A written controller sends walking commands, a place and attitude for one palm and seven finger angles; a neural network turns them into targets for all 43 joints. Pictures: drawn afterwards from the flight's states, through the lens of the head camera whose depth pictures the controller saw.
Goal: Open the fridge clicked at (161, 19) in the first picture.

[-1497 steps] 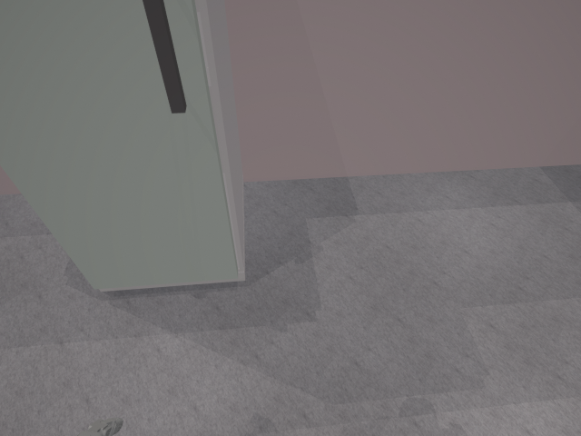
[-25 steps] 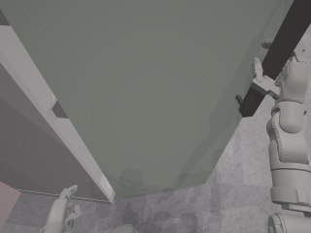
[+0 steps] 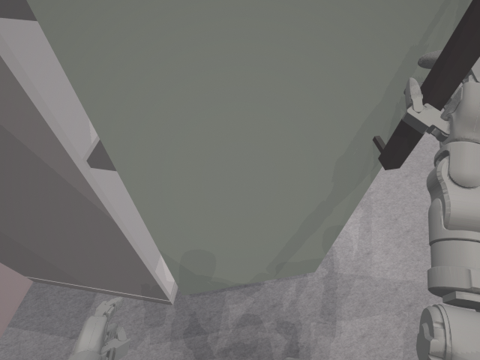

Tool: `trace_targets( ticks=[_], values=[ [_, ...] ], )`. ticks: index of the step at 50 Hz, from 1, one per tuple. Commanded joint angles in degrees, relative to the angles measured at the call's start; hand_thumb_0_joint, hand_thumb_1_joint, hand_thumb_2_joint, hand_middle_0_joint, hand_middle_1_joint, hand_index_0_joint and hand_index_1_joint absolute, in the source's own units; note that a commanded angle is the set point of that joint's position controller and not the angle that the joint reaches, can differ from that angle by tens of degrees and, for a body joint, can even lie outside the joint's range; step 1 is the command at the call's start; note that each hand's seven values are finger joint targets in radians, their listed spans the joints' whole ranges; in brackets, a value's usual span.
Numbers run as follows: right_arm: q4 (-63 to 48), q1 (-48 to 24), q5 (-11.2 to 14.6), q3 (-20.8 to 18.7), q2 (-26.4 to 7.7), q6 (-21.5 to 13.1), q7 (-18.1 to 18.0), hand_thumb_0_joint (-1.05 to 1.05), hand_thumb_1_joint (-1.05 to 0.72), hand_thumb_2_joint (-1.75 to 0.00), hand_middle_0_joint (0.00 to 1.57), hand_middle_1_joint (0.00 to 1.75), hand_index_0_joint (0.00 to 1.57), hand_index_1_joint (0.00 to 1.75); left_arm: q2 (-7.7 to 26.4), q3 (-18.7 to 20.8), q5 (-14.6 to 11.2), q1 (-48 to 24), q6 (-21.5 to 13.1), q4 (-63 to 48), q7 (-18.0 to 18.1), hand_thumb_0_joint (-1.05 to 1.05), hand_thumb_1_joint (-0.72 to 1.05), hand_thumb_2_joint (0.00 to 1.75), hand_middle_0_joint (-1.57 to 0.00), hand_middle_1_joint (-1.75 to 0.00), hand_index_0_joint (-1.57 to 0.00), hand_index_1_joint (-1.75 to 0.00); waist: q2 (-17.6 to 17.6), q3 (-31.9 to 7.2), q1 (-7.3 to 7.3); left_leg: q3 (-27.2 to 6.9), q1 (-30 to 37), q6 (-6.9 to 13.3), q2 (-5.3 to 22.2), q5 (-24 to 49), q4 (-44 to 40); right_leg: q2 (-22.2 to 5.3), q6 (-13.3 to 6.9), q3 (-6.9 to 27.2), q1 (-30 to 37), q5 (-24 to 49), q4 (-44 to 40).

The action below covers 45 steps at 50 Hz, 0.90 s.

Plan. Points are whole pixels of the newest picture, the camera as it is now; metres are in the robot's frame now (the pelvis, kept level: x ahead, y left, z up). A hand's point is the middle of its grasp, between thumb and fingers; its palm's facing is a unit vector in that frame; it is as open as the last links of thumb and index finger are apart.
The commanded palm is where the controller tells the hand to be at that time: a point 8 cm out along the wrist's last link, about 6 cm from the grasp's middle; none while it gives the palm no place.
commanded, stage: loosen the grip on the handle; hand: right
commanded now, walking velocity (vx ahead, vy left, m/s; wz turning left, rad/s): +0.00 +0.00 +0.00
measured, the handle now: (424, 84) +0.46 -0.22 +0.22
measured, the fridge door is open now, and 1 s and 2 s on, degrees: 71 72 72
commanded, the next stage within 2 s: slip the hand off the handle in 0.64 s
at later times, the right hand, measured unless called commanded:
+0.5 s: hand (420, 115) +0.42 -0.22 +0.20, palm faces +0.31 +0.93 -0.18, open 13.4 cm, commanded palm +0.38 -0.26 +0.20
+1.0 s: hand (458, 121) +0.42 -0.27 +0.20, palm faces +0.38 +0.91 -0.15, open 14.7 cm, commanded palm +0.38 -0.31 +0.20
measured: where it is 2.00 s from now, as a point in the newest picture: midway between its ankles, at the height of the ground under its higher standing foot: outside the picture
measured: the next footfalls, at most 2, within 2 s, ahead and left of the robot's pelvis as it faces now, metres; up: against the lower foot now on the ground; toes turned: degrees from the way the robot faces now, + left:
none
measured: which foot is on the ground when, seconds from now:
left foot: down 0.00-1.00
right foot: down 0.00-1.00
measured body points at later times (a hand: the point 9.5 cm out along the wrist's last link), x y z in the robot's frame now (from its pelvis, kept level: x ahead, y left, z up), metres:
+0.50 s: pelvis +0.03 +0.01 +0.00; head +0.04 +0.01 +0.45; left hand +0.11 +0.26 -0.12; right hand +0.40 -0.27 +0.21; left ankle +0.01 +0.11 -0.73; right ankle +0.03 -0.12 -0.73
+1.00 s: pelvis +0.03 +0.02 +0.00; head +0.05 +0.03 +0.45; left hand +0.15 +0.29 -0.12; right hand +0.39 -0.31 +0.21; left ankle +0.01 +0.12 -0.73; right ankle +0.03 -0.12 -0.73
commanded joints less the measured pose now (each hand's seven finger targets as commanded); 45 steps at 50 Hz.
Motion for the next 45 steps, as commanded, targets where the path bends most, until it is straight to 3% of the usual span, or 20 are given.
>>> trace_targets(
  ticks=[1, 2, 3, 4, 5, 6, 8, 9, 11, 15, 19, 22, 23, 29, 32, 36, 37, 38, 44, 45],
  values=[
    [-17.8, -17.7, 0.1, -2.7, -11.4, -5.5, -1.6, 0.0, -0.9, -0.9, 0.45, 1.4, 0.45, 1.4, 5.3, 2.2, 0.7, -3.0, -2.6, -8.7, 0.4, 0.0, 0.9, 0.9, -0.2, -0.3, -0.2, -0.3, -1.8, -24.0, -1.16, -3.7, 6.4, 0.4, 5.9, 19.9, 1.4, -5.9, -1.5, 3.9, 15.0, 26.5, -16.3],
    [-18.1, -17.1, 0.3, -2.2, -10.5, -5.5, -1.6, 0.0, -0.9, -0.9, 0.45, 1.4, 0.45, 1.4, 5.8, 2.6, 0.1, -3.5, -2.3, -9.3, -0.1, 0.0, 0.9, 0.9, -0.2, -0.3, -0.2, -0.3, -6.3, -24.8, -1.92, -2.7, 2.6, -1.3, 2.7, 13.8, 1.9, -11.1, -4.1, 8.7, 18.0, 35.7, -13.6],
    [-13.4, -57.6, -6.9, -21.3, -42.2, -5.2, -3.4, 0.0, -0.9, -0.9, 0.45, 1.4, 0.45, 1.4, 2.8, 0.4, -2.3, 3.4, -3.1, -10.0, -0.5, 0.0, 0.9, 0.9, -0.2, -0.3, -0.2, -0.3, -13.6, -19.2, -3.32, -7.2, 3.6, -1.7, 2.3, -9.8, 3.0, -5.1, -3.6, 4.7, 10.0, 4.9, -20.0],
    [12.0, -36.2, -6.2, -5.4, -15.3, 1.0, 1.3, 0.0, -0.78, -0.84, 0.45, 1.4, 0.45, 1.4, 3.5, 4.1, 2.4, 4.9, -4.7, -4.3, -1.5, 0.0, 0.9, 0.9, -0.2, -0.3, -0.2, -0.3, 1.1, -24.5, 1.19, -0.4, -4.2, 2.3, -0.6, 3.4, -1.7, -0.5, 0.0, 0.7, 8.8, 10.0, -13.5],
    [1.9, -31.3, -1.1, -5.5, -11.7, -1.0, 1.2, 0.0, -0.66, -0.78, 0.45, 1.4, 0.45, 1.4, 6.0, 5.1, 1.4, 7.2, -5.1, -5.6, -1.9, 0.0, 0.9, 0.9, -0.2, -0.3, -0.2, -0.3, 7.1, -21.4, 3.08, 1.5, -3.6, 1.2, -2.4, 6.6, -2.3, -2.2, -0.7, 2.5, 7.3, 16.4, -13.5],
    [-1.4, -31.1, -1.7, -8.8, -15.9, -1.8, 1.4, 0.0, -0.54, -0.73, 0.45, 1.4, 0.45, 1.4, 8.2, 5.2, 1.7, 6.3, -5.6, -6.7, -2.2, 0.0, 0.9, 0.9, -0.2, -0.3, -0.2, -0.3, 5.4, -26.0, 1.0, -0.2, -2.8, 1.3, -1.7, 8.9, -1.2, -2.3, -0.4, 2.2, 9.9, 20.2, -13.0],
    [-5.8, -22.9, -2.0, -10.6, -16.8, -3.5, 0.6, 0.0, -0.3, -0.61, 0.45, 1.4, 0.45, 1.4, 6.2, 4.8, 2.1, 4.2, -5.9, -7.7, -3.2, 0.0, 0.9, 0.9, -0.2, -0.3, -0.2, -0.3, -5.8, -26.1, -2.4, -0.2, -2.0, 2.0, -2.5, 8.2, -1.8, -1.3, 0.4, 2.7, 13.9, 24.6, -12.9],
    [-11.1, -23.3, -1.9, -5.2, -11.6, -4.3, 0.0, 0.0, -0.17, -0.55, 0.45, 1.4, 0.45, 1.4, 5.9, 4.2, 2.5, 3.0, -6.1, -8.8, -4.1, 0.0, 0.9, 0.9, -0.2, -0.3, -0.2, -0.3, -11.1, -26.1, -2.07, -0.5, -3.3, 2.1, -2.3, 7.9, -1.6, -1.4, 0.8, 2.3, 16.4, 25.4, -12.4],
    [-13.0, -17.9, -3.2, -2.7, -8.7, -4.6, -1.1, 0.0, 0.07, -0.43, 0.45, 1.4, 0.45, 1.4, 5.3, 4.1, 2.5, 3.4, -5.9, -9.1, -5.1, 0.0, 0.9, 0.9, -0.2, -0.3, -0.2, -0.3, -12.6, -24.2, -2.07, -0.7, -3.6, 2.3, -2.4, 9.1, -2.0, -1.8, 0.6, 2.5, 16.3, 28.4, -12.0],
    [-14.6, -9.5, -2.8, -5.2, -10.3, -3.5, -1.3, 0.0, 0.55, -0.2, 0.42, 1.37, 0.42, 1.37, 6.3, 4.5, 2.1, 3.5, -4.5, -9.9, -4.9, 0.0, 0.9, 0.9, -0.2, -0.3, -0.2, -0.3, 1.3, -22.7, -1.26, -0.5, -0.1, 1.4, -2.9, 11.6, -2.5, -2.1, -1.5, 1.1, 11.1, 25.4, -11.9],
    [-18.9, -8.0, -1.4, -5.7, -10.6, -1.9, -0.3, 0.0, 0.55, -0.2, 0.37, 1.3, 0.37, 1.3, 6.0, 4.5, 1.8, 3.2, -3.4, -9.3, -3.8, 0.0, 0.9, 0.9, -0.2, -0.3, -0.2, -0.3, 0.2, -24.7, -0.91, -1.3, 1.4, 1.0, -2.8, 13.9, -3.0, -1.4, -2.0, -0.1, 12.2, 25.4, -11.6],
    [-16.9, -10.2, -0.3, -4.5, -9.3, -0.3, 0.9, 0.0, 0.55, -0.2, 0.33, 1.25, 0.33, 1.25, 5.8, 4.2, 1.4, 3.2, -2.7, -7.6, -2.8, 0.0, 0.9, 0.9, -0.2, -0.3, -0.2, -0.3, 0.7, -19.4, 0.37, -1.6, -0.6, 0.6, -2.5, 11.1, -4.4, -0.9, -2.2, -0.2, 9.7, 20.1, -11.9],
    [-18.8, -17.2, -0.6, -9.1, -16.3, -0.7, 0.4, 0.0, 0.55, -0.2, 0.32, 1.23, 0.32, 1.23, 6.4, 4.2, 1.5, 3.0, -2.7, -6.7, -2.1, 0.0, 0.9, 0.9, -0.2, -0.3, -0.2, -0.3, -1.1, -20.5, 0.61, -2.2, -0.3, 0.6, -2.5, 9.7, -5.0, -0.7, -2.4, -0.2, 10.1, 18.7, -11.8],
    [-17.4, -16.7, 0.3, -8.2, -14.7, -3.8, 1.5, 0.0, 0.55, -0.2, 0.25, 1.15, 0.25, 1.15, 5.2, 4.1, 1.9, 4.0, -2.9, -4.7, -1.3, 0.0, 0.9, 0.9, -0.2, -0.3, -0.2, -0.3, -3.4, -23.4, 0.37, -3.8, 2.1, 0.3, -1.6, 15.4, -4.2, 0.5, -2.8, -0.6, 10.5, 20.6, -9.9],
    [-16.7, -14.8, 1.1, -10.1, -16.8, -5.4, 2.5, 0.0, 0.55, -0.2, 0.25, 1.15, 0.25, 1.15, 5.4, 4.4, 1.7, 4.3, -2.9, -4.5, -1.2, 0.0, 0.9, 0.9, -0.2, -0.3, -0.2, -0.3, -1.0, -25.2, -0.11, -4.5, 4.2, -0.5, -1.0, 19.8, -2.9, 0.9, -2.7, -0.7, 9.3, 20.7, -9.2],
    [-11.8, -15.1, 2.3, -10.6, -17.7, -4.9, 3.8, 0.0, 0.55, -0.2, 0.25, 1.15, 0.25, 1.15, 5.8, 4.2, 1.1, 3.7, -2.6, -4.1, -0.9, 0.0, 0.9, 0.9, -0.2, -0.3, -0.2, -0.3, 0.8, -21.6, 0.54, -5.8, 2.6, -1.6, 0.2, 17.6, -3.6, 1.1, -2.7, -0.7, 5.8, 15.7, -8.8],
    [-13.8, -10.5, 2.6, -10.0, -15.8, -4.9, 4.3, 0.0, 0.55, -0.2, 0.25, 1.15, 0.25, 1.15, 5.5, 4.3, 1.0, 3.2, -2.7, -5.2, -1.0, 0.0, 0.9, 0.9, -0.2, -0.3, -0.2, -0.3, 1.0, -23.0, -0.73, -6.1, 4.3, -1.6, 0.5, 19.0, -3.1, 1.2, -2.6, -0.7, 6.2, 16.2, -8.9],
    [-14.3, -9.3, 2.8, -13.4, -19.1, -5.0, 4.2, 0.0, 0.55, -0.2, 0.25, 1.15, 0.25, 1.15, 5.9, 4.3, 1.1, 2.7, -2.6, -5.6, -0.8, 0.0, 0.9, 0.9, -0.2, -0.3, -0.2, -0.3, 0.4, -23.9, -1.41, -6.5, 5.4, -1.7, 0.8, 21.8, -2.3, 1.3, -2.6, -0.7, 6.0, 17.1, -8.5],
    [-10.5, -10.9, 3.4, -17.5, -24.6, -4.5, 5.7, 0.0, 0.55, -0.2, 0.25, 1.15, 0.25, 1.15, 6.2, 3.9, 0.6, 3.1, -1.7, -5.4, -0.1, 0.0, 0.9, 0.9, -0.2, -0.3, -0.2, -0.3, 1.8, -21.6, -0.77, -7.0, 4.5, -2.5, 1.2, 22.0, -1.7, 1.1, -2.5, -0.8, 3.1, 15.9, -8.0],
    [-10.9, -12.3, 3.3, -15.5, -22.9, -4.7, 6.3, 0.0, 0.55, -0.2, 0.25, 1.15, 0.25, 1.15, 5.9, 3.7, 0.6, 3.0, -1.7, -5.6, 0.0, 0.0, 0.9, 0.9, -0.2, -0.3, -0.2, -0.3, 1.2, -21.5, -0.28, -6.9, 3.9, -2.4, 1.1, 21.2, -1.7, 1.2, -2.6, -1.0, 3.5, 15.8, -7.9]
  ],
)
